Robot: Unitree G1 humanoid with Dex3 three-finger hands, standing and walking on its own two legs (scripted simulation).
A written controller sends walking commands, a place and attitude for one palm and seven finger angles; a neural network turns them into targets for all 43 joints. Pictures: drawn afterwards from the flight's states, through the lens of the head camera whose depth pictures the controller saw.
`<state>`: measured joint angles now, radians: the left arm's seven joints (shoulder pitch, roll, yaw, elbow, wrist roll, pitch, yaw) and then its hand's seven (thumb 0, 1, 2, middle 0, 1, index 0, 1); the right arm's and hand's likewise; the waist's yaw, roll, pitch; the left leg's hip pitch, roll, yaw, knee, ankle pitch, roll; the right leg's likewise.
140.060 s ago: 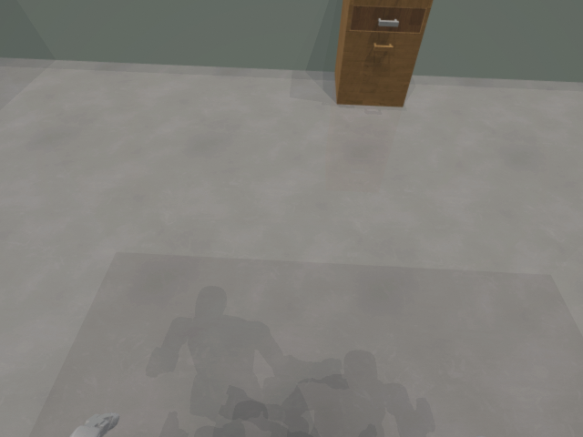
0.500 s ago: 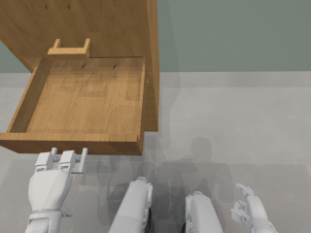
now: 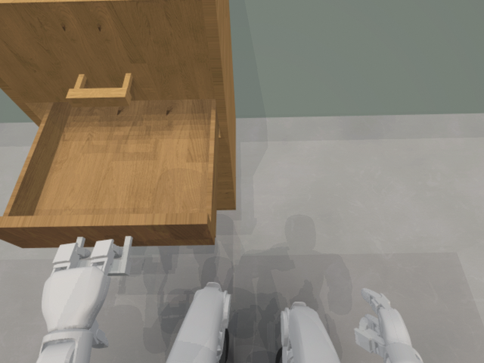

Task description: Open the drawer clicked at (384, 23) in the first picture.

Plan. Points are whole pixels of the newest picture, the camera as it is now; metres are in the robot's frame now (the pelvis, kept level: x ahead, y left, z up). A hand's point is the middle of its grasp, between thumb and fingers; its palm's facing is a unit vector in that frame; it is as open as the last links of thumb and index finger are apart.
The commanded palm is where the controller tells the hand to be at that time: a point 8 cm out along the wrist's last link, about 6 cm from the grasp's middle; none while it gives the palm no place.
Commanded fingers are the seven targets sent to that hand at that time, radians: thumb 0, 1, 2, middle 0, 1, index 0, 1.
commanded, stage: lift the hand off the handle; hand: left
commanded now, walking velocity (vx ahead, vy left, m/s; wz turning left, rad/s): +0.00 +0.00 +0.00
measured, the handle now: (101, 255) +0.28 +0.29 -0.07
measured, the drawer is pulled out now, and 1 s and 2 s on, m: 0.27 0.27 0.27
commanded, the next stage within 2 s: draw the hand back to the body in 1.94 s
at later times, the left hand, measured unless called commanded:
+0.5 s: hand (67, 290) +0.21 +0.29 -0.01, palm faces -0.01 -0.03 -1.00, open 13.9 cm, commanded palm +0.19 +0.27 +0.03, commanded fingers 0.00 -0.50 0.30 -0.30 -1.20 -0.30 -1.20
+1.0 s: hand (58, 294) +0.20 +0.29 +0.02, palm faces -0.07 -0.07 -0.99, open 13.8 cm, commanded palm +0.19 +0.27 +0.07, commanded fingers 0.00 -0.50 0.30 -0.30 -1.20 -0.30 -1.20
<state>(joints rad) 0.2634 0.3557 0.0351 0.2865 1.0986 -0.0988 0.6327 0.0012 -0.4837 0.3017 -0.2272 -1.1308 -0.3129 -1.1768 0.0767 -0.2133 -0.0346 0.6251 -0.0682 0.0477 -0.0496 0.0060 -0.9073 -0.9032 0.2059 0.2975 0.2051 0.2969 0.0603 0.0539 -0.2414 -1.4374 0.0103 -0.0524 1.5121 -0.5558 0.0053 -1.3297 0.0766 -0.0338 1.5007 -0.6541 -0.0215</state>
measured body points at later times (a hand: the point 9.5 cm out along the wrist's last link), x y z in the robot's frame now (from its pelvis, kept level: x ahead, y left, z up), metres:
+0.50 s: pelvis +0.01 +0.02 +0.03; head +0.13 +0.01 +0.46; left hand +0.20 +0.29 +0.04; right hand +0.23 -0.20 -0.09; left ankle +0.07 +0.11 -0.56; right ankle +0.03 -0.11 -0.56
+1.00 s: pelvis +0.02 +0.01 +0.06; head +0.10 +0.01 +0.50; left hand +0.20 +0.29 +0.07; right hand +0.22 -0.21 -0.05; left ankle +0.07 +0.11 -0.56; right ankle +0.03 -0.11 -0.56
